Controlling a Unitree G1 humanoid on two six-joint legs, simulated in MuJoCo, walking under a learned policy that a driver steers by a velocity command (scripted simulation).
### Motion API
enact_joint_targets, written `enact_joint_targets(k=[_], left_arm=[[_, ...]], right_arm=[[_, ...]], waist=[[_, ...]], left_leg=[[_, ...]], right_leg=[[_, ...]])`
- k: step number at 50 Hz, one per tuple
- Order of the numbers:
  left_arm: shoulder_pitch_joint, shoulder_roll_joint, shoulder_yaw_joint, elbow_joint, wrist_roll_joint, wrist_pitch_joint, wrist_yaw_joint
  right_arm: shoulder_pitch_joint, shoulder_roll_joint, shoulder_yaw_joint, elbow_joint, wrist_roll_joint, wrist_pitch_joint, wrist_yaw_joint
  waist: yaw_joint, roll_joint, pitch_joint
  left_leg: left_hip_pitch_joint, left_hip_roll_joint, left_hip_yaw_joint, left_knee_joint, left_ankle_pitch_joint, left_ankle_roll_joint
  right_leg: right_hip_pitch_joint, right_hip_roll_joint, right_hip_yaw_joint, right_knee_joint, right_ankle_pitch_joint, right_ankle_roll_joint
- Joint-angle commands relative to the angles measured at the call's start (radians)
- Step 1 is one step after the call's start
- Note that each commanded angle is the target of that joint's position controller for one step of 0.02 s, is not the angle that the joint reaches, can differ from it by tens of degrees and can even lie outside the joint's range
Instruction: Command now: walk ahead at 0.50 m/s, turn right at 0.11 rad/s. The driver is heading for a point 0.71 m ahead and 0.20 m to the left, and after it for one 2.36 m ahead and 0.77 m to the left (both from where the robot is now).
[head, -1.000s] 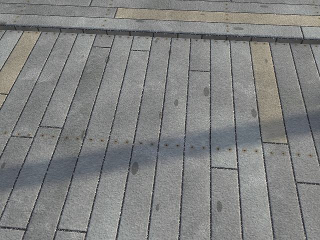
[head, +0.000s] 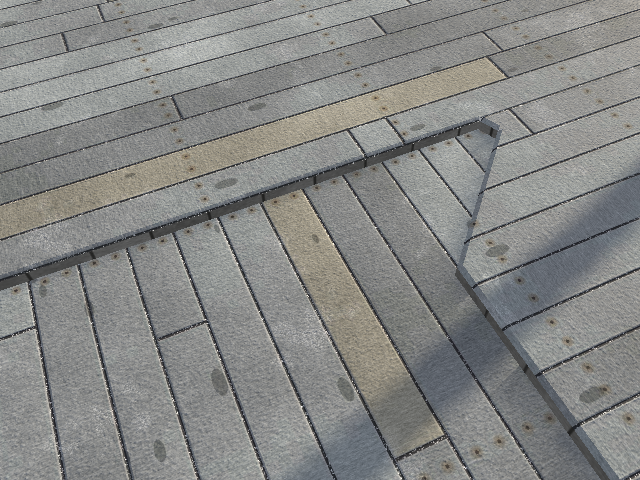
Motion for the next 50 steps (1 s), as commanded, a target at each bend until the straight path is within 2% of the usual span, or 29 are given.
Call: enact_joint_targets(k=[1, 3, 5, 7, 10, 15, 18, 19, 20, 21, 22, 23, 24, 25, 26, 27, 30, 32, 34, 36, 40, 42, 43, 44, 45, 46, 47, 48, 50], left_arm=[[0.086, 0.111, 0.036, -0.023, 0.011, -0.020, 0.002], [0.073, 0.113, 0.039, -0.010, 0.006, -0.035, 0.004], [0.085, 0.133, 0.044, 0.012, 0.005, -0.045, 0.010], [0.110, 0.142, 0.046, 0.034, 0.005, -0.045, 0.019], [0.146, 0.161, 0.050, 0.062, 0.000, -0.039, 0.028], [0.223, 0.186, 0.059, 0.124, -0.014, -0.024, 0.034], [0.213, 0.200, 0.064, 0.144, -0.016, -0.009, 0.041], [0.195, 0.202, 0.064, 0.144, -0.015, -0.002, 0.044], [0.199, 0.177, 0.052, 0.143, -0.007, 0.004, 0.047], [0.226, 0.121, 0.027, 0.119, 0.018, 0.005, 0.052], [0.360, 0.015, 0.000, 0.111, 0.003, -0.018, 0.041], [0.283, 0.128, 0.020, 0.125, -0.015, -0.037, 0.035], [0.182, 0.167, 0.033, 0.096, -0.035, -0.047, 0.031], [0.129, 0.156, 0.029, 0.084, -0.029, -0.051, 0.036], [0.102, 0.149, 0.033, 0.081, -0.011, -0.048, 0.040], [0.125, 0.137, 0.034, 0.083, -0.009, -0.040, 0.039], [0.141, 0.097, 0.028, 0.092, -0.004, -0.015, 0.042], [0.085, 0.086, 0.024, 0.074, 0.008, -0.010, 0.046], [0.050, 0.059, 0.014, 0.069, 0.013, -0.015, 0.043], [-0.015, 0.043, 0.007, 0.062, 0.010, -0.021, 0.034], [-0.096, 0.064, 0.012, 0.043, 0.011, -0.028, 0.018], [-0.079, 0.096, 0.023, 0.044, 0.022, -0.036, 0.015], [-0.023, 0.109, 0.031, 0.064, 0.029, -0.041, 0.017], [0.033, 0.158, 0.046, 0.083, 0.038, -0.046, 0.026], [0.093, 0.231, 0.060, 0.081, 0.054, -0.043, 0.038], [0.133, 0.224, 0.062, 0.082, 0.043, -0.019, 0.045], [0.148, 0.163, 0.046, 0.072, 0.027, 0.001, 0.047], [0.093, 0.145, 0.039, 0.064, 0.018, 0.011, 0.052], [-0.031, 0.111, 0.028, 0.058, 0.015, 0.022, 0.061]], right_arm=[[-0.034, -0.112, -0.027, -0.087, -0.010, -0.018, -0.001], [-0.011, -0.077, -0.021, -0.076, -0.012, 0.004, -0.001], [-0.064, -0.063, -0.016, -0.093, -0.022, 0.015, -0.006], [-0.132, -0.054, -0.011, -0.112, -0.028, 0.014, -0.004], [-0.234, -0.034, 0.000, -0.134, -0.022, 0.002, 0.009], [-0.346, -0.053, 0.001, -0.178, -0.013, -0.008, 0.034], [-0.297, -0.084, -0.010, -0.174, -0.016, -0.014, 0.041], [-0.217, -0.106, -0.023, -0.153, -0.018, -0.016, 0.038], [-0.065, -0.151, -0.047, -0.107, -0.021, -0.015, 0.029], [0.104, -0.229, -0.067, -0.078, -0.029, -0.010, 0.019], [0.129, -0.279, -0.076, -0.059, -0.028, -0.007, 0.027], [0.107, -0.176, -0.049, -0.075, -0.008, -0.009, 0.029], [0.043, -0.140, -0.038, -0.085, -0.011, -0.010, 0.024], [-0.020, -0.129, -0.033, -0.097, -0.021, -0.009, 0.021], [-0.061, -0.103, -0.026, -0.102, -0.031, -0.009, 0.022], [-0.079, -0.090, -0.021, -0.104, -0.044, -0.013, 0.021], [-0.078, -0.093, -0.022, -0.087, -0.031, -0.025, 0.018], [-0.071, -0.116, -0.027, -0.073, -0.034, -0.023, 0.009], [-0.069, -0.122, -0.028, -0.062, -0.034, -0.013, -0.001], [-0.040, -0.127, -0.027, -0.047, -0.030, -0.004, -0.008], [0.006, -0.132, -0.025, -0.008, -0.021, 0.023, -0.017], [-0.008, -0.138, -0.028, -0.001, -0.013, 0.038, -0.021], [-0.032, -0.137, -0.029, -0.004, -0.008, 0.044, -0.023], [-0.019, -0.124, -0.025, -0.011, -0.015, 0.043, -0.024], [0.025, -0.077, -0.010, -0.035, -0.038, 0.031, -0.020], [0.122, -0.020, 0.011, -0.023, -0.025, 0.028, -0.018], [0.091, -0.105, -0.011, -0.017, -0.006, 0.039, -0.016], [0.029, -0.137, -0.030, -0.038, 0.008, 0.056, -0.021], [-0.017, -0.115, -0.038, -0.053, -0.002, 0.106, -0.043]], waist=[[0.034, -0.090, -0.112], [0.006, -0.081, -0.098], [0.007, -0.067, -0.057], [0.026, -0.057, -0.031], [0.064, -0.060, -0.002], [0.097, -0.067, 0.028], [0.056, -0.090, -0.004], [0.007, -0.094, -0.055], [-0.058, -0.074, -0.156], [-0.104, 0.061, -0.313], [-0.023, 0.342, -0.413], [-0.074, 0.208, -0.362], [-0.070, 0.146, -0.227], [-0.043, 0.060, -0.155], [-0.019, 0.039, -0.098], [0.013, 0.079, -0.096], [0.040, 0.072, -0.075], [0.040, 0.048, -0.038], [0.036, 0.048, -0.046], [0.005, 0.057, -0.059], [-0.023, 0.071, -0.066], [0.004, 0.075, -0.073], [0.041, 0.067, -0.089], [0.055, 0.029, -0.134], [0.042, -0.091, -0.257], [0.054, -0.272, -0.392], [0.089, -0.194, -0.429], [0.078, -0.140, -0.331], [0.036, -0.092, -0.179]], left_leg=[[-0.304, 0.084, -0.063, 0.023, 0.124, 0.004], [-0.268, 0.087, -0.057, -0.028, 0.161, -0.015], [-0.310, 0.089, -0.056, -0.115, 0.236, -0.035], [-0.337, 0.085, -0.055, -0.242, 0.355, -0.043], [-0.297, 0.049, -0.029, -0.446, 0.514, -0.038], [-0.295, 0.013, -0.029, -0.599, 0.504, -0.001], [-0.214, -0.017, -0.007, -0.638, 0.391, 0.041], [-0.094, -0.051, 0.028, -0.659, 0.376, 0.063], [0.126, -0.059, 0.036, -0.649, 0.396, 0.093], [0.421, 0.133, -0.189, -0.620, 0.431, 0.157], [0.706, 0.309, -0.685, -0.770, 0.155, 0.317], [0.683, 0.288, -0.717, -0.844, -0.003, 0.284], [0.563, 0.262, -0.566, -0.857, 0.020, 0.241], [0.429, 0.229, -0.466, -0.873, 0.125, 0.221], [0.318, 0.198, -0.392, -0.900, 0.224, 0.219], [0.249, 0.182, -0.350, -0.922, 0.298, 0.220], [0.177, 0.155, -0.241, -0.987, 0.401, 0.236], [0.161, 0.150, -0.166, -0.984, 0.671, 0.238], [0.153, 0.103, -0.064, -0.955, 0.852, 0.201], [0.160, 0.072, -0.013, -0.943, 0.871, 0.176], [0.257, 0.106, -0.053, -0.878, 0.817, 0.164], [0.296, 0.120, -0.107, -0.797, 0.797, 0.148], [0.294, 0.099, -0.115, -0.730, 0.782, 0.129], [0.253, 0.042, -0.103, -0.632, 0.739, 0.090], [0.065, -0.036, -0.078, -0.433, 0.449, 0.040], [-0.165, -0.135, -0.026, -0.137, -0.162, -0.021], [-0.207, -0.112, -0.092, 0.009, -0.311, -0.035], [-0.268, -0.080, -0.086, 0.071, -0.257, -0.043], [-0.250, -0.022, -0.066, 0.032, -0.132, -0.066]], right_leg=[[0.314, -0.259, 0.329, -0.289, 0.190, -0.203], [0.245, -0.253, 0.281, -0.347, 0.217, -0.219], [0.218, -0.248, 0.231, -0.383, 0.239, -0.221], [0.227, -0.230, 0.183, -0.398, 0.237, -0.205], [0.230, -0.202, 0.118, -0.407, 0.199, -0.169], [0.360, -0.262, 0.130, -0.357, 0.174, -0.147], [0.440, -0.284, 0.135, -0.266, 0.343, -0.115], [0.440, -0.256, 0.109, -0.166, 0.506, -0.095], [0.380, -0.201, 0.067, 0.023, 0.568, -0.065], [0.183, -0.131, 0.015, 0.354, 0.273, -0.024], [-0.207, 0.051, 0.067, 0.661, -0.381, 0.034], [-0.322, 0.000, 0.178, 0.763, -0.407, 0.024], [-0.380, -0.050, 0.151, 0.762, -0.314, 0.010], [-0.351, -0.101, 0.121, 0.719, -0.223, 0.009], [-0.319, -0.130, 0.113, 0.660, -0.165, 0.013], [-0.255, -0.154, 0.121, 0.633, -0.127, 0.016], [-0.222, -0.169, 0.104, 0.544, -0.086, 0.040], [-0.246, -0.163, 0.088, 0.439, -0.020, 0.069], [-0.193, -0.141, 0.062, 0.286, 0.090, 0.076], [-0.126, -0.106, 0.032, 0.147, 0.220, 0.073], [-0.085, -0.069, 0.050, 0.012, 0.265, 0.054], [-0.052, -0.056, 0.064, -0.047, 0.207, 0.030], [0.025, -0.045, 0.054, -0.115, 0.261, 0.013], [0.166, -0.079, 0.070, -0.143, 0.515, -0.012], [0.453, -0.248, 0.198, -0.027, 0.914, -0.094], [0.669, -0.463, 0.403, -0.018, 1.030, -0.267], [0.622, -0.459, 0.434, -0.061, 0.844, -0.273], [0.528, -0.420, 0.367, -0.105, 0.646, -0.238], [0.275, -0.352, 0.268, -0.232, 0.213, -0.186]])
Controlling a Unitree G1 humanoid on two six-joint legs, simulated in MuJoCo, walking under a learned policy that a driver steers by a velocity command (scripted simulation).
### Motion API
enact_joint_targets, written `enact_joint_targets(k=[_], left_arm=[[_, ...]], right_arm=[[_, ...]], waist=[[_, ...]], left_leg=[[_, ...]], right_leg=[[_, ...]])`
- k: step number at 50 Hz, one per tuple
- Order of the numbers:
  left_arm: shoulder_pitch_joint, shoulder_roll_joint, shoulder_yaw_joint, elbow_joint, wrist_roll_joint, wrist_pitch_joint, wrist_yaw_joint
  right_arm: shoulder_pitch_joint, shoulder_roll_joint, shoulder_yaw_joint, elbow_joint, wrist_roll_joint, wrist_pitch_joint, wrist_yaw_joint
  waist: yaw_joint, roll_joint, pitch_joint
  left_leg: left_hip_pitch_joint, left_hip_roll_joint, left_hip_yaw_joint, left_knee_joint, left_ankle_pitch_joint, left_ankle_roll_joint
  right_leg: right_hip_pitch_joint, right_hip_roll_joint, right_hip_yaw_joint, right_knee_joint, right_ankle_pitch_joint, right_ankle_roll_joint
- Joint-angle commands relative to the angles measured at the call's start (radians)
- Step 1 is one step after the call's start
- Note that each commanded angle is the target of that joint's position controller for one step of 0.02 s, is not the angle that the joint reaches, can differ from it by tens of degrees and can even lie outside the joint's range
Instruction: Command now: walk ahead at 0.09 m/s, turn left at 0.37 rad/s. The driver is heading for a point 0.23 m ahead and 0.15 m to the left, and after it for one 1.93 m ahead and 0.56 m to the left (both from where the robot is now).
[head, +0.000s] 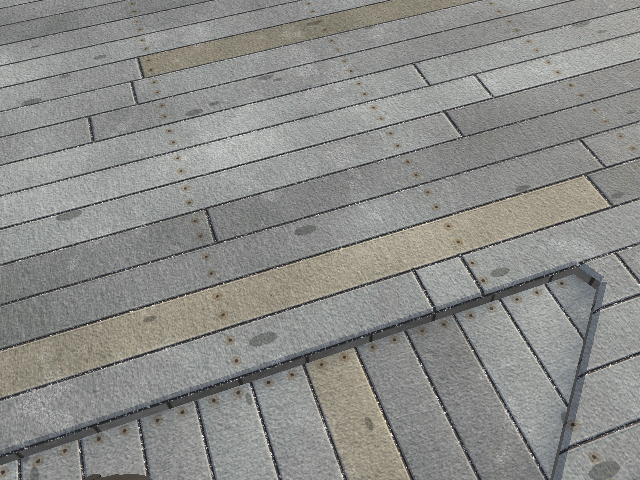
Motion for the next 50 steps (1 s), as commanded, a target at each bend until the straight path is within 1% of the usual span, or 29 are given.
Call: enact_joint_targets(k=[1, 2, 4, 7, 9, 12, 13, 14, 15, 16, 17, 18, 19, 20, 22, 26, 29, 32, 34, 36, 37, 38, 39, 40, 41, 43, 44, 47, 50], left_arm=[[0.017, 0.147, 0.042, -0.028, 0.002, 0.017, 0.017], [-0.011, 0.148, 0.045, -0.025, 0.008, 0.018, 0.017], [-0.030, 0.154, 0.050, -0.015, 0.011, 0.018, 0.022], [-0.042, 0.174, 0.058, -0.001, 0.001, 0.021, 0.031], [-0.035, 0.191, 0.063, 0.015, -0.004, 0.030, 0.033], [-0.053, 0.204, 0.067, 0.033, -0.028, 0.045, 0.030], [-0.037, 0.185, 0.065, 0.045, -0.035, 0.051, 0.029], [0.005, 0.149, 0.059, 0.068, -0.036, 0.058, 0.023], [0.031, 0.093, 0.047, 0.044, 0.002, 0.061, 0.014], [-0.103, 0.130, 0.059, -0.001, 0.003, 0.055, 0.025], [-0.115, 0.151, 0.068, -0.002, -0.013, 0.055, 0.030], [-0.074, 0.156, 0.075, 0.018, -0.018, 0.057, 0.036], [-0.040, 0.165, 0.082, 0.046, -0.009, 0.056, 0.039], [-0.032, 0.165, 0.085, 0.051, -0.004, 0.050, 0.036], [-0.055, 0.157, 0.086, 0.044, -0.020, 0.027, 0.020], [-0.115, 0.130, 0.077, 0.039, -0.021, -0.018, -0.002], [-0.129, 0.121, 0.068, 0.038, -0.029, -0.036, -0.018], [-0.123, 0.125, 0.060, 0.043, -0.030, -0.049, -0.027], [-0.092, 0.138, 0.059, 0.048, -0.025, -0.056, -0.029], [-0.017, 0.148, 0.060, 0.072, -0.014, -0.062, -0.029], [0.014, 0.166, 0.062, 0.079, -0.001, -0.063, -0.025], [0.062, 0.213, 0.066, 0.079, 0.018, -0.060, -0.018], [0.069, 0.282, 0.078, 0.102, 0.019, -0.039, -0.011], [0.092, 0.193, 0.059, 0.108, -0.002, -0.031, -0.012], [0.090, 0.171, 0.049, 0.106, -0.008, -0.030, -0.015], [0.033, 0.163, 0.039, 0.102, -0.012, -0.026, -0.018], [0.000, 0.146, 0.031, 0.102, -0.009, -0.024, -0.015], [-0.036, 0.154, 0.029, 0.122, -0.002, -0.008, -0.009], [-0.015, 0.168, 0.026, 0.149, -0.016, 0.003, -0.010]], right_arm=[[0.057, -0.094, -0.038, -0.063, 0.003, 0.055, -0.026], [0.074, -0.078, -0.036, -0.066, -0.003, 0.067, -0.031], [0.080, -0.069, -0.041, -0.077, -0.009, 0.073, -0.031], [0.027, -0.061, -0.038, -0.111, -0.015, 0.071, -0.017], [0.012, -0.075, -0.043, -0.127, -0.014, 0.072, -0.005], [0.047, -0.082, -0.056, -0.125, -0.016, 0.075, 0.010], [0.075, -0.094, -0.065, -0.114, -0.021, 0.076, 0.010], [0.098, -0.130, -0.078, -0.115, -0.028, 0.075, 0.005], [0.085, -0.243, -0.098, -0.150, -0.025, 0.076, -0.017], [0.081, -0.268, -0.097, -0.172, -0.063, 0.052, -0.008], [0.034, -0.242, -0.091, -0.179, -0.068, 0.026, -0.005], [-0.024, -0.218, -0.088, -0.188, -0.046, 0.010, -0.009], [-0.037, -0.174, -0.078, -0.191, -0.020, 0.004, -0.013], [-0.030, -0.153, -0.071, -0.188, -0.005, 0.001, -0.017], [0.011, -0.129, -0.061, -0.180, -0.008, -0.005, -0.025], [0.059, -0.157, -0.071, -0.170, -0.009, -0.021, -0.037], [0.065, -0.177, -0.079, -0.170, -0.003, -0.022, -0.033], [0.064, -0.168, -0.075, -0.168, -0.008, -0.016, -0.024], [0.059, -0.158, -0.069, -0.166, -0.012, -0.007, -0.020], [0.023, -0.129, -0.057, -0.175, -0.010, -0.001, -0.021], [0.019, -0.094, -0.045, -0.179, -0.016, -0.002, -0.023], [0.025, -0.039, -0.027, -0.188, -0.034, -0.006, -0.024], [0.101, -0.015, -0.021, -0.206, -0.028, -0.010, -0.028], [0.071, -0.089, -0.034, -0.202, -0.032, -0.006, -0.035], [0.043, -0.143, -0.053, -0.201, -0.020, 0.001, -0.037], [0.047, -0.128, -0.057, -0.185, -0.022, 0.021, -0.040], [0.043, -0.105, -0.052, -0.181, -0.022, 0.027, -0.039], [0.015, -0.036, -0.029, -0.171, -0.022, 0.024, -0.035], [0.012, -0.045, -0.032, -0.152, -0.016, 0.025, -0.032]], waist=[[0.011, -0.174, -0.135], [0.001, -0.197, -0.112], [-0.007, -0.189, -0.130], [0.012, -0.157, -0.162], [0.017, -0.156, -0.168], [-0.016, -0.143, -0.153], [-0.024, -0.115, -0.142], [-0.023, 0.002, -0.094], [0.030, 0.315, -0.055], [-0.035, 0.272, -0.058], [-0.009, 0.180, -0.055], [0.028, 0.140, -0.055], [0.033, 0.099, -0.088], [0.033, 0.102, -0.093], [0.024, 0.124, -0.082], [-0.006, 0.117, -0.066], [-0.020, 0.130, -0.052], [-0.029, 0.127, -0.037], [-0.013, 0.132, -0.056], [0.039, 0.119, -0.091], [0.054, 0.092, -0.116], [0.059, -0.033, -0.177], [-0.001, -0.254, -0.190], [0.047, -0.238, -0.171], [0.061, -0.185, -0.132], [0.036, -0.155, -0.105], [0.020, -0.154, -0.096], [0.018, -0.174, -0.103], [0.013, -0.156, -0.131]], left_leg=[[-0.159, 0.093, -0.016, 0.089, 0.059, -0.040], [-0.115, 0.086, 0.010, 0.060, 0.091, -0.049], [-0.059, 0.087, 0.033, -0.014, 0.140, -0.043], [0.000, 0.107, 0.044, -0.154, 0.227, -0.018], [0.029, 0.104, 0.061, -0.215, 0.239, 0.001], [0.126, 0.075, 0.106, -0.403, 0.317, 0.052], [0.178, 0.052, 0.104, -0.479, 0.349, 0.083], [0.218, 0.102, -0.015, -0.627, 0.432, 0.134], [0.293, 0.349, -0.382, -0.717, 0.676, 0.261], [0.175, 0.406, -0.510, -0.789, 0.597, 0.375], [0.166, 0.356, -0.431, -0.797, 0.527, 0.338], [0.173, 0.309, -0.360, -0.781, 0.496, 0.275], [0.203, 0.278, -0.336, -0.785, 0.352, 0.235], [0.216, 0.260, -0.338, -0.809, 0.201, 0.225], [0.258, 0.248, -0.370, -0.858, 0.071, 0.226], [0.322, 0.233, -0.356, -0.864, 0.162, 0.227], [0.267, 0.217, -0.358, -0.853, 0.168, 0.244], [0.218, 0.204, -0.347, -0.816, 0.249, 0.243], [0.210, 0.199, -0.354, -0.761, 0.402, 0.233], [0.195, 0.165, -0.341, -0.677, 0.511, 0.193], [0.164, 0.129, -0.321, -0.620, 0.504, 0.155], [0.090, 0.056, -0.244, -0.465, 0.399, 0.100], [-0.089, -0.047, -0.129, -0.345, 0.100, 0.045], [-0.163, -0.009, -0.117, -0.218, -0.062, 0.001], [-0.200, 0.005, -0.124, -0.100, -0.059, -0.017], [-0.201, 0.038, -0.120, -0.056, 0.024, -0.040], [-0.148, 0.063, -0.116, -0.105, 0.074, -0.047], [0.045, 0.059, -0.026, -0.321, 0.178, -0.059], [0.179, 0.035, 0.018, -0.542, 0.384, -0.040]], right_leg=[[0.202, -0.283, 0.248, -0.224, -0.011, -0.201], [0.136, -0.264, 0.198, -0.250, -0.034, -0.202], [0.109, -0.251, 0.123, -0.254, -0.007, -0.198], [0.134, -0.282, 0.078, -0.249, 0.026, -0.200], [0.162, -0.301, 0.069, -0.241, -0.009, -0.192], [0.165, -0.293, 0.027, -0.178, -0.100, -0.134], [0.138, -0.262, -0.002, -0.118, -0.168, -0.090], [0.061, -0.193, -0.070, 0.040, -0.266, -0.010], [-0.187, -0.031, -0.160, 0.354, -0.538, 0.103], [-0.245, 0.038, 0.029, 0.536, -0.609, 0.095], [-0.252, 0.017, 0.088, 0.610, -0.523, 0.074], [-0.258, 0.004, 0.107, 0.615, -0.427, 0.062], [-0.259, -0.010, 0.112, 0.604, -0.359, 0.060], [-0.262, -0.013, 0.110, 0.597, -0.291, 0.060], [-0.279, -0.005, 0.114, 0.523, -0.207, 0.060], [-0.240, 0.013, 0.125, 0.260, -0.131, 0.074], [-0.146, 0.030, 0.116, 0.131, -0.138, 0.086], [-0.050, 0.036, 0.095, 0.050, -0.151, 0.080], [0.035, 0.043, 0.085, 0.009, -0.131, 0.067], [0.172, 0.041, 0.070, -0.108, -0.021, 0.039], [0.269, -0.012, 0.105, -0.138, 0.057, 0.017], [0.404, -0.158, 0.237, -0.133, 0.249, -0.027], [0.509, -0.286, 0.415, -0.122, 0.330, -0.167], [0.487, -0.354, 0.514, -0.156, 0.222, -0.240], [0.462, -0.329, 0.493, -0.167, 0.163, -0.236], [0.401, -0.275, 0.398, -0.178, 0.127, -0.193], [0.351, -0.250, 0.347, -0.187, 0.150, -0.176], [0.256, -0.162, 0.200, -0.170, 0.316, -0.156], [0.273, -0.155, 0.174, -0.122, 0.388, -0.148]])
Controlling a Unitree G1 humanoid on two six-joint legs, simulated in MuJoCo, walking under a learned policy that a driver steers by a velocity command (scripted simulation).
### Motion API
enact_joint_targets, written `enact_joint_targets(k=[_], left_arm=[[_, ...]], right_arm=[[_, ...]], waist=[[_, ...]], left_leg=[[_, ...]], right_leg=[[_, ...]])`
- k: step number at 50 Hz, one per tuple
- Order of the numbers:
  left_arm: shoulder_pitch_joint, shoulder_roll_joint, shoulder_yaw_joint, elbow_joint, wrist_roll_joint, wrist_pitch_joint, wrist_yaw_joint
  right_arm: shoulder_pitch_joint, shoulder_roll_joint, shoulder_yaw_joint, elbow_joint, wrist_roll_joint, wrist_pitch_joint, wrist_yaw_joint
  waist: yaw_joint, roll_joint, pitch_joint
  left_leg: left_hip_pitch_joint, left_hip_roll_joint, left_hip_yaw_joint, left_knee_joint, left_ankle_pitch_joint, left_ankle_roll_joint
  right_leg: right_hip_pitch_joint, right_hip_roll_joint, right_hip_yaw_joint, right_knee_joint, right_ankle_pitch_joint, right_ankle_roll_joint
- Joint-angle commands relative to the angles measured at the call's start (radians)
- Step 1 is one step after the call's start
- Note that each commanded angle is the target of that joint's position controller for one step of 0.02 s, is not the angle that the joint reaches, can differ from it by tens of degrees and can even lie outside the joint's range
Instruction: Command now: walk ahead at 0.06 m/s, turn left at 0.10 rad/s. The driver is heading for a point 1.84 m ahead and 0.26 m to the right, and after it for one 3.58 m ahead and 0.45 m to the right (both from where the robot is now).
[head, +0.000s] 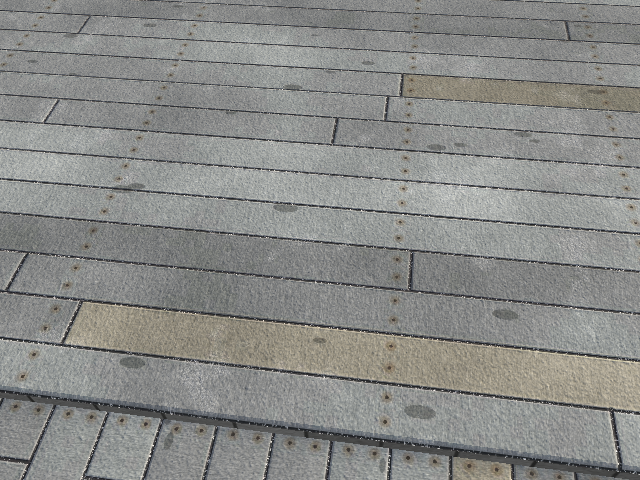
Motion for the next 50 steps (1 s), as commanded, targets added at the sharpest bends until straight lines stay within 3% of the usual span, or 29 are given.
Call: enact_joint_targets(k=[1, 2, 3, 4, 7, 10, 12, 13, 14, 15, 16, 17, 18, 20, 22, 24, 25, 26, 28, 31, 32, 33, 34, 35, 37, 38, 41, 47, 50], left_arm=[[-0.063, 0.171, 0.027, -0.041, -0.018, -0.002, 0.002], [-0.035, 0.154, 0.019, -0.029, -0.019, -0.005, -0.001], [-0.016, 0.131, 0.009, -0.023, -0.001, -0.010, -0.006], [0.032, 0.120, 0.009, -0.016, 0.005, -0.013, -0.013], [-0.026, 0.135, 0.015, -0.016, -0.026, -0.010, -0.008], [-0.015, 0.111, 0.011, -0.027, -0.031, -0.042, -0.016], [0.046, 0.126, 0.017, -0.001, -0.033, -0.063, -0.027], [0.116, 0.144, 0.024, 0.030, -0.035, -0.068, -0.032], [0.183, 0.202, 0.041, 0.063, -0.037, -0.070, -0.032], [0.272, 0.285, 0.068, 0.091, -0.043, -0.064, -0.031], [0.325, 0.277, 0.069, 0.094, -0.029, -0.062, -0.030], [0.327, 0.231, 0.055, 0.092, -0.021, -0.067, -0.029], [0.323, 0.201, 0.047, 0.085, -0.023, -0.070, -0.027], [0.298, 0.184, 0.036, 0.075, -0.027, -0.059, -0.017], [0.241, 0.161, 0.024, 0.053, -0.021, -0.037, -0.002], [0.198, 0.181, 0.024, 0.027, -0.017, -0.032, 0.013], [0.202, 0.236, 0.037, 0.025, -0.022, -0.037, 0.016], [0.216, 0.261, 0.046, 0.027, -0.030, -0.044, 0.017], [0.237, 0.253, 0.050, 0.037, -0.042, -0.047, 0.016], [0.240, 0.240, 0.049, 0.031, -0.033, -0.033, 0.016], [0.249, 0.204, 0.035, 0.017, -0.012, -0.030, 0.016], [0.394, 0.032, -0.011, -0.006, -0.010, -0.043, 0.007], [0.337, 0.131, 0.008, -0.002, -0.039, -0.064, -0.005], [0.235, 0.196, 0.029, -0.042, -0.068, -0.074, -0.011], [0.157, 0.180, 0.028, -0.063, -0.045, -0.077, -0.005], [0.184, 0.172, 0.032, -0.056, -0.037, -0.066, -0.004], [0.204, 0.130, 0.028, -0.046, -0.029, -0.029, 0.000], [0.021, 0.102, 0.025, -0.115, -0.009, -0.018, 0.002], [-0.114, 0.058, 0.001, -0.162, -0.008, -0.031, -0.008]], right_arm=[[0.057, -0.063, -0.018, -0.024, -0.001, -0.006, 0.001], [0.034, -0.089, -0.021, -0.033, -0.012, -0.004, 0.001], [0.032, -0.122, -0.025, -0.043, -0.017, 0.000, -0.003], [0.013, -0.167, -0.036, -0.032, -0.004, 0.006, -0.002], [0.046, -0.121, -0.033, -0.016, -0.004, -0.006, 0.015], [0.109, -0.148, -0.038, 0.007, 0.014, -0.049, 0.021], [0.039, -0.143, -0.036, -0.015, 0.018, -0.061, 0.024], [-0.048, -0.121, -0.029, -0.045, 0.020, -0.065, 0.024], [-0.106, -0.079, -0.018, -0.081, 0.018, -0.076, 0.025], [-0.127, -0.053, -0.011, -0.111, 0.007, -0.098, 0.024], [-0.135, -0.079, -0.017, -0.113, 0.013, -0.113, 0.022], [-0.121, -0.098, -0.025, -0.108, 0.036, -0.120, 0.026], [-0.127, -0.084, -0.020, -0.108, 0.046, -0.123, 0.033], [-0.159, -0.057, -0.013, -0.128, 0.033, -0.124, 0.048], [-0.193, -0.028, -0.001, -0.146, 0.023, -0.124, 0.072], [-0.227, 0.021, 0.018, -0.160, 0.011, -0.119, 0.087], [-0.223, 0.022, 0.021, -0.165, 0.019, -0.116, 0.092], [-0.219, -0.005, 0.013, -0.170, 0.022, -0.110, 0.090], [-0.215, -0.061, -0.007, -0.168, 0.023, -0.103, 0.078], [0.079, -0.134, -0.055, -0.077, 0.017, -0.087, 0.060], [0.230, -0.164, -0.070, -0.039, 0.017, -0.077, 0.049], [0.269, -0.275, -0.078, -0.021, -0.006, -0.079, 0.052], [0.250, -0.185, -0.053, -0.028, 0.002, -0.088, 0.061], [0.156, -0.145, -0.037, -0.033, 0.008, -0.100, 0.064], [0.041, -0.104, -0.022, -0.039, -0.005, -0.112, 0.073], [0.012, -0.088, -0.017, -0.038, -0.016, -0.119, 0.074], [0.004, -0.076, -0.011, -0.010, -0.007, -0.132, 0.071], [0.116, -0.101, -0.010, 0.054, -0.010, -0.112, 0.042], [0.164, -0.117, -0.012, 0.071, -0.004, -0.096, 0.033]], waist=[[-0.047, -0.161, -0.125], [-0.038, -0.131, -0.124], [-0.025, -0.072, -0.149], [0.029, 0.042, -0.135], [-0.029, 0.086, -0.005], [-0.024, 0.190, 0.053], [0.023, 0.164, 0.032], [0.068, 0.116, 0.026], [0.083, -0.024, 0.022], [0.099, -0.230, 0.001], [0.134, -0.288, 0.013], [0.111, -0.185, 0.038], [0.101, -0.144, 0.042], [0.081, -0.125, 0.064], [0.062, -0.126, 0.071], [0.058, -0.130, 0.043], [0.047, -0.169, 0.043], [0.040, -0.173, 0.046], [0.017, -0.160, 0.045], [-0.141, -0.141, -0.130], [-0.205, -0.078, -0.214], [-0.094, 0.277, -0.364], [-0.122, 0.223, -0.351], [-0.104, 0.154, -0.164], [-0.048, 0.024, -0.047], [-0.012, 0.048, -0.045], [0.026, 0.053, -0.021], [-0.015, 0.003, 0.042], [-0.066, -0.011, 0.057]], left_leg=[[0.198, -0.026, 0.059, -0.249, 0.238, 0.023], [0.260, 0.005, 0.012, -0.288, 0.345, 0.044], [0.333, 0.074, -0.051, -0.267, 0.449, 0.072], [0.323, 0.076, -0.049, -0.203, 0.328, 0.116], [0.163, 0.076, -0.122, -0.290, -0.251, 0.178], [0.170, 0.208, -0.337, -0.369, -0.233, 0.257], [0.132, 0.197, -0.298, -0.329, -0.080, 0.241], [0.075, 0.144, -0.202, -0.260, 0.027, 0.203], [-0.021, 0.037, -0.045, -0.083, 0.139, 0.143], [-0.212, -0.061, 0.086, 0.143, 0.150, 0.078], [-0.439, -0.071, 0.060, 0.338, -0.201, 0.060], [-0.568, -0.021, 0.003, 0.484, -0.271, 0.075], [-0.658, 0.015, -0.006, 0.541, -0.222, 0.093], [-0.693, 0.078, 0.019, 0.497, -0.105, 0.099], [-0.545, 0.083, 0.073, 0.311, 0.025, 0.078], [-0.296, 0.028, 0.135, 0.129, 0.206, 0.065], [-0.187, 0.016, 0.141, 0.049, 0.252, 0.065], [-0.126, 0.005, 0.138, 0.013, 0.292, 0.068], [-0.096, -0.012, 0.124, -0.060, 0.318, 0.099], [0.260, -0.071, 0.154, -0.079, 0.285, 0.169], [0.508, 0.036, 0.036, -0.055, 0.227, 0.202], [0.717, 0.328, -0.506, -0.232, -0.057, 0.368], [0.647, 0.352, -0.750, -0.427, -0.273, 0.379], [0.514, 0.336, -0.627, -0.444, -0.303, 0.338], [0.267, 0.259, -0.388, -0.466, -0.072, 0.307], [0.192, 0.227, -0.315, -0.483, 0.014, 0.297], [0.101, 0.194, -0.193, -0.547, 0.098, 0.310], [0.191, 0.205, -0.118, -0.575, 0.121, 0.322], [0.170, 0.180, -0.028, -0.593, 0.186, 0.292]], right_leg=[[0.044, -0.183, 0.116, -0.042, 0.480, -0.142], [0.015, -0.165, 0.120, -0.047, 0.352, -0.096], [-0.031, -0.130, 0.095, -0.037, 0.134, -0.048], [-0.065, -0.040, 0.028, -0.034, -0.074, -0.022], [-0.152, 0.006, -0.041, 0.115, -0.313, -0.020], [-0.222, 0.000, -0.034, 0.216, -0.242, -0.059], [-0.122, -0.016, -0.014, 0.137, -0.189, -0.096], [-0.026, -0.035, 0.019, 0.054, -0.157, -0.114], [0.085, -0.098, 0.144, -0.024, -0.126, -0.139], [0.288, -0.217, 0.361, -0.096, 0.031, -0.196], [0.417, -0.354, 0.556, -0.153, 0.172, -0.291], [0.475, -0.390, 0.560, -0.132, 0.213, -0.312], [0.523, -0.376, 0.500, -0.122, 0.233, -0.294], [0.484, -0.359, 0.378, -0.152, 0.308, -0.250], [0.339, -0.279, 0.244, -0.219, 0.289, -0.196], [0.167, -0.188, 0.109, -0.269, 0.296, -0.163], [0.102, -0.204, 0.094, -0.287, 0.317, -0.163], [0.091, -0.227, 0.100, -0.309, 0.316, -0.160], [0.162, -0.245, 0.080, -0.275, 0.388, -0.133], [0.153, -0.207, 0.008, 0.098, 0.751, -0.076], [-0.039, -0.169, -0.001, 0.363, 0.525, -0.046], [-0.314, 0.018, 0.011, 0.770, -0.235, 0.003], [-0.416, 0.013, 0.138, 0.916, -0.347, -0.011], [-0.514, -0.040, 0.114, 0.964, -0.275, -0.033], [-0.461, -0.127, 0.084, 0.885, -0.118, -0.046], [-0.394, -0.157, 0.095, 0.851, -0.075, -0.045], [-0.366, -0.172, 0.077, 0.782, -0.032, -0.019], [-0.638, -0.182, 0.060, 0.659, 0.150, 0.047], [-0.548, -0.145, -0.014, 0.442, 0.187, 0.052]])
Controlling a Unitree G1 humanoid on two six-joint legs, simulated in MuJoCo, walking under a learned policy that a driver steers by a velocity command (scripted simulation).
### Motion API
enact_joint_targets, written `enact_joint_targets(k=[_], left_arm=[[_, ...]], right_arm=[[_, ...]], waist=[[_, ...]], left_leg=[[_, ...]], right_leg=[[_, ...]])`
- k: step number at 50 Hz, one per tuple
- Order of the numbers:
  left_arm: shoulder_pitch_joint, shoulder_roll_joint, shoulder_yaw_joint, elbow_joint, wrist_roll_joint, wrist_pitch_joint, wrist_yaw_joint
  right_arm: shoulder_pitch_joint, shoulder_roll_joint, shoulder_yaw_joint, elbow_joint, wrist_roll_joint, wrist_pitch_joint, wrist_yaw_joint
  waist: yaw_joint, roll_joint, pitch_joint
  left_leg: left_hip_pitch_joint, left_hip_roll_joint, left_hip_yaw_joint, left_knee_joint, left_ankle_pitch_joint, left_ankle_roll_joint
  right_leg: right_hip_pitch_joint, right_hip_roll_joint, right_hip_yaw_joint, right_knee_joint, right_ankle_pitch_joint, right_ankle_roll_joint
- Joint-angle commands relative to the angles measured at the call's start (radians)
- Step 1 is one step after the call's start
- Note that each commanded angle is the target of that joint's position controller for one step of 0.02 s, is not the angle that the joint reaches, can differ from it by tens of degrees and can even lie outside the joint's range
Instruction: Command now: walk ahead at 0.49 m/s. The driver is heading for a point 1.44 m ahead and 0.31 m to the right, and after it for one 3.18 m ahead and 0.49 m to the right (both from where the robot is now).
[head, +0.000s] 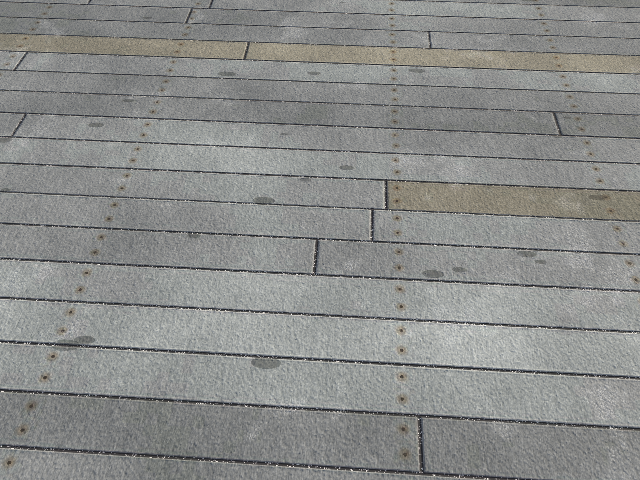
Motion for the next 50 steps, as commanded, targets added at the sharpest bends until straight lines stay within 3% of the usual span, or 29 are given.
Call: enact_joint_targets(k=[1, 5, 7, 8, 9, 10, 11, 12, 13, 15, 19, 21, 23, 25, 27, 29, 30, 31, 32, 33, 34, 36, 37, 40, 43, 47, 48, 49, 50], left_arm=[[-0.134, 0.018, -0.009, -0.089, 0.001, -0.022, -0.011], [-0.160, 0.037, -0.007, -0.130, -0.014, -0.040, -0.037], [-0.010, 0.090, 0.022, -0.104, -0.016, -0.047, -0.041], [0.168, 0.152, 0.054, -0.051, -0.008, -0.046, -0.036], [0.297, 0.256, 0.081, -0.024, 0.020, -0.042, -0.028], [0.364, 0.274, 0.089, -0.008, 0.015, -0.028, -0.020], [0.282, 0.205, 0.056, -0.028, 0.023, -0.033, -0.015], [0.209, 0.155, 0.043, -0.039, 0.021, -0.033, -0.009], [0.147, 0.120, 0.034, -0.035, 0.012, -0.037, -0.009], [0.078, 0.058, 0.020, -0.028, 0.010, -0.050, -0.013], [0.041, 0.063, 0.020, 0.004, 0.020, -0.054, -0.003], [0.032, 0.085, 0.025, 0.008, 0.023, -0.041, 0.006], [0.056, 0.123, 0.035, 0.026, 0.019, -0.030, 0.007], [0.057, 0.122, 0.033, 0.040, 0.008, -0.015, 0.006], [0.071, 0.138, 0.039, 0.051, -0.015, 0.000, 0.009], [0.076, 0.105, 0.030, 0.056, -0.013, 0.009, 0.016], [0.069, 0.058, 0.018, 0.048, -0.011, 0.007, 0.017], [0.051, 0.015, 0.009, 0.022, -0.014, -0.002, 0.019], [-0.001, 0.062, 0.017, 0.002, -0.014, -0.015, 0.020], [-0.008, 0.110, 0.033, 0.000, -0.022, -0.023, 0.014], [0.021, 0.112, 0.039, 0.017, -0.029, -0.029, 0.006], [-0.001, 0.089, 0.038, 0.023, -0.023, -0.041, -0.003], [-0.023, 0.075, 0.037, 0.023, -0.019, -0.042, -0.003], [-0.045, 0.017, 0.017, 0.027, -0.002, -0.034, -0.004], [-0.065, 0.033, 0.012, 0.030, -0.007, -0.014, -0.002], [0.016, 0.096, 0.033, 0.068, 0.007, 0.000, 0.007], [0.052, 0.151, 0.046, 0.072, 0.014, 0.002, 0.016], [0.057, 0.207, 0.052, 0.063, 0.021, 0.009, 0.023], [0.071, 0.138, 0.032, 0.081, 0.016, 0.020, 0.021]], right_arm=[[0.007, -0.165, -0.031, -0.048, 0.002, -0.007, -0.010], [0.053, -0.166, -0.029, -0.013, 0.015, 0.013, -0.005], [0.007, -0.176, -0.025, -0.020, 0.016, 0.022, -0.011], [-0.003, -0.155, -0.016, -0.025, 0.011, 0.025, -0.020], [0.079, -0.087, 0.006, -0.054, 0.008, 0.019, -0.024], [0.072, -0.043, 0.022, -0.054, -0.004, 0.002, -0.024], [0.051, -0.128, -0.010, -0.042, 0.014, -0.020, -0.009], [-0.010, -0.141, -0.016, -0.052, 0.034, -0.024, -0.003], [-0.057, -0.127, -0.015, -0.064, 0.028, -0.020, -0.007], [-0.056, -0.120, -0.027, -0.057, 0.017, 0.009, -0.020], [-0.051, -0.042, -0.009, -0.050, 0.008, 0.043, -0.033], [-0.122, -0.027, 0.004, -0.055, -0.007, 0.048, -0.031], [-0.145, -0.069, -0.005, -0.051, -0.004, 0.058, -0.027], [-0.163, -0.089, -0.012, -0.047, 0.000, 0.066, -0.027], [-0.181, -0.115, -0.024, -0.042, -0.005, 0.063, -0.026], [-0.151, -0.143, -0.036, -0.035, 0.002, 0.053, -0.028], [-0.138, -0.184, -0.045, -0.028, 0.003, 0.045, -0.032], [-0.079, -0.233, -0.062, 0.000, 0.008, 0.042, -0.032], [-0.020, -0.218, -0.061, 0.010, 0.011, 0.029, -0.025], [-0.017, -0.180, -0.049, 0.012, -0.005, 0.008, -0.022], [-0.058, -0.160, -0.044, 0.001, -0.005, -0.010, -0.019], [-0.082, -0.138, -0.039, -0.004, 0.014, -0.024, -0.017], [-0.093, -0.123, -0.034, -0.001, 0.009, -0.023, -0.019], [-0.116, -0.137, -0.037, 0.016, 0.001, -0.012, -0.024], [-0.087, -0.174, -0.048, 0.050, 0.006, 0.000, -0.022], [-0.118, -0.145, -0.039, 0.073, 0.021, 0.006, -0.023], [-0.090, -0.112, -0.029, 0.082, 0.004, 0.003, -0.025], [-0.023, -0.050, -0.012, 0.089, -0.025, 0.000, -0.029], [0.029, -0.007, 0.000, 0.102, -0.013, 0.010, -0.041]], waist=[[-0.015, 0.058, 0.088], [0.002, 0.122, 0.075], [0.110, 0.174, -0.018], [0.187, 0.157, -0.122], [0.178, -0.020, -0.288], [0.193, -0.262, -0.408], [0.176, -0.198, -0.355], [0.149, -0.128, -0.235], [0.113, -0.042, -0.148], [0.056, -0.049, -0.084], [-0.005, -0.034, -0.051], [0.024, -0.063, -0.072], [0.040, -0.073, -0.102], [0.041, -0.066, -0.087], [0.050, -0.071, -0.057], [0.032, -0.052, -0.014], [0.039, 0.052, 0.016], [0.034, 0.261, 0.032], [-0.023, 0.309, 0.056], [-0.019, 0.276, 0.042], [0.014, 0.223, 0.009], [0.020, 0.146, -0.008], [0.022, 0.134, 0.003], [0.036, 0.141, -0.017], [0.024, 0.163, -0.048], [0.082, 0.119, -0.066], [0.082, 0.054, -0.098], [0.040, -0.116, -0.153], [0.043, -0.221, -0.213]], left_leg=[[-0.100, 0.278, -0.139, -0.152, 0.075, 0.169], [0.042, 0.318, -0.116, -0.086, 0.243, 0.149], [0.053, 0.300, -0.078, 0.074, 0.604, 0.112], [0.005, 0.243, -0.027, 0.290, 0.772, 0.069], [-0.296, 0.134, 0.021, 0.629, 0.572, -0.011], [-0.496, -0.034, -0.052, 0.962, -0.238, -0.061], [-0.577, -0.007, -0.225, 1.161, -0.335, -0.052], [-0.618, 0.041, -0.189, 1.202, -0.325, -0.040], [-0.615, 0.100, -0.144, 1.125, -0.261, -0.031], [-0.497, 0.151, -0.128, 1.041, -0.206, -0.020], [-0.400, 0.158, -0.105, 0.743, -0.155, -0.049], [-0.312, 0.142, -0.070, 0.552, -0.081, -0.070], [-0.267, 0.132, -0.060, 0.475, -0.004, -0.083], [-0.225, 0.124, -0.055, 0.380, 0.047, -0.074], [-0.187, 0.094, -0.013, 0.329, 0.019, -0.043], [-0.165, 0.124, -0.048, 0.271, -0.119, 0.009], [-0.156, 0.199, -0.163, 0.174, -0.251, 0.055], [-0.111, 0.290, -0.377, 0.013, -0.526, 0.135], [-0.037, 0.396, -0.586, -0.092, -0.571, 0.204], [0.008, 0.417, -0.617, -0.075, -0.484, 0.213], [0.028, 0.389, -0.560, -0.050, -0.408, 0.190], [0.053, 0.359, -0.458, -0.057, -0.276, 0.155], [0.030, 0.333, -0.392, -0.063, -0.136, 0.143], [-0.076, 0.252, -0.182, -0.015, 0.309, 0.124], [-0.102, 0.258, -0.147, 0.026, 0.421, 0.127], [-0.151, 0.218, -0.143, 0.132, 0.277, 0.055], [-0.191, 0.166, -0.102, 0.212, 0.172, 0.006], [-0.301, 0.079, -0.045, 0.356, -0.151, -0.054], [-0.332, 0.077, -0.052, 0.446, -0.324, -0.091]], right_leg=[[0.037, 0.032, -0.068, -0.124, 0.037, 0.005], [0.095, 0.081, -0.102, -0.246, -0.077, -0.051], [0.319, 0.149, -0.144, -0.310, -0.098, -0.096], [0.554, 0.159, -0.122, -0.350, -0.045, -0.130], [0.905, -0.071, 0.243, -0.393, -0.086, -0.250], [1.049, -0.254, 0.680, -0.645, -0.084, -0.379], [0.975, -0.266, 0.671, -0.659, -0.009, -0.360], [0.852, -0.236, 0.479, -0.626, 0.087, -0.332], [0.726, -0.184, 0.332, -0.641, 0.152, -0.298], [0.563, -0.119, 0.186, -0.698, 0.231, -0.251], [0.470, -0.069, 0.021, -0.746, 0.369, -0.267], [0.468, -0.049, -0.023, -0.742, 0.385, -0.261], [0.495, -0.073, -0.005, -0.739, 0.302, -0.264], [0.488, -0.073, 0.012, -0.729, 0.112, -0.245], [0.456, -0.054, 0.055, -0.736, -0.273, -0.212], [0.417, -0.032, 0.082, -0.674, -0.500, -0.177], [0.351, 0.028, 0.021, -0.549, -0.487, -0.148], [0.214, 0.159, -0.130, -0.350, -0.458, -0.092], [0.089, 0.178, -0.102, -0.177, -0.446, -0.085], [0.015, 0.133, -0.018, -0.020, -0.462, -0.092], [-0.001, 0.102, 0.012, 0.037, -0.413, -0.103], [-0.021, 0.062, 0.020, 0.011, -0.290, -0.101], [0.013, 0.061, 0.008, -0.034, -0.244, -0.086], [0.222, 0.100, -0.054, -0.232, -0.159, -0.032], [0.360, 0.128, -0.070, -0.356, -0.078, -0.016], [0.595, 0.130, -0.046, -0.563, 0.113, -0.066], [0.707, 0.039, 0.041, -0.568, 0.330, -0.092], [0.837, -0.096, 0.163, -0.524, 0.571, -0.164], [0.840, -0.190, 0.278, -0.566, 0.443, -0.281]])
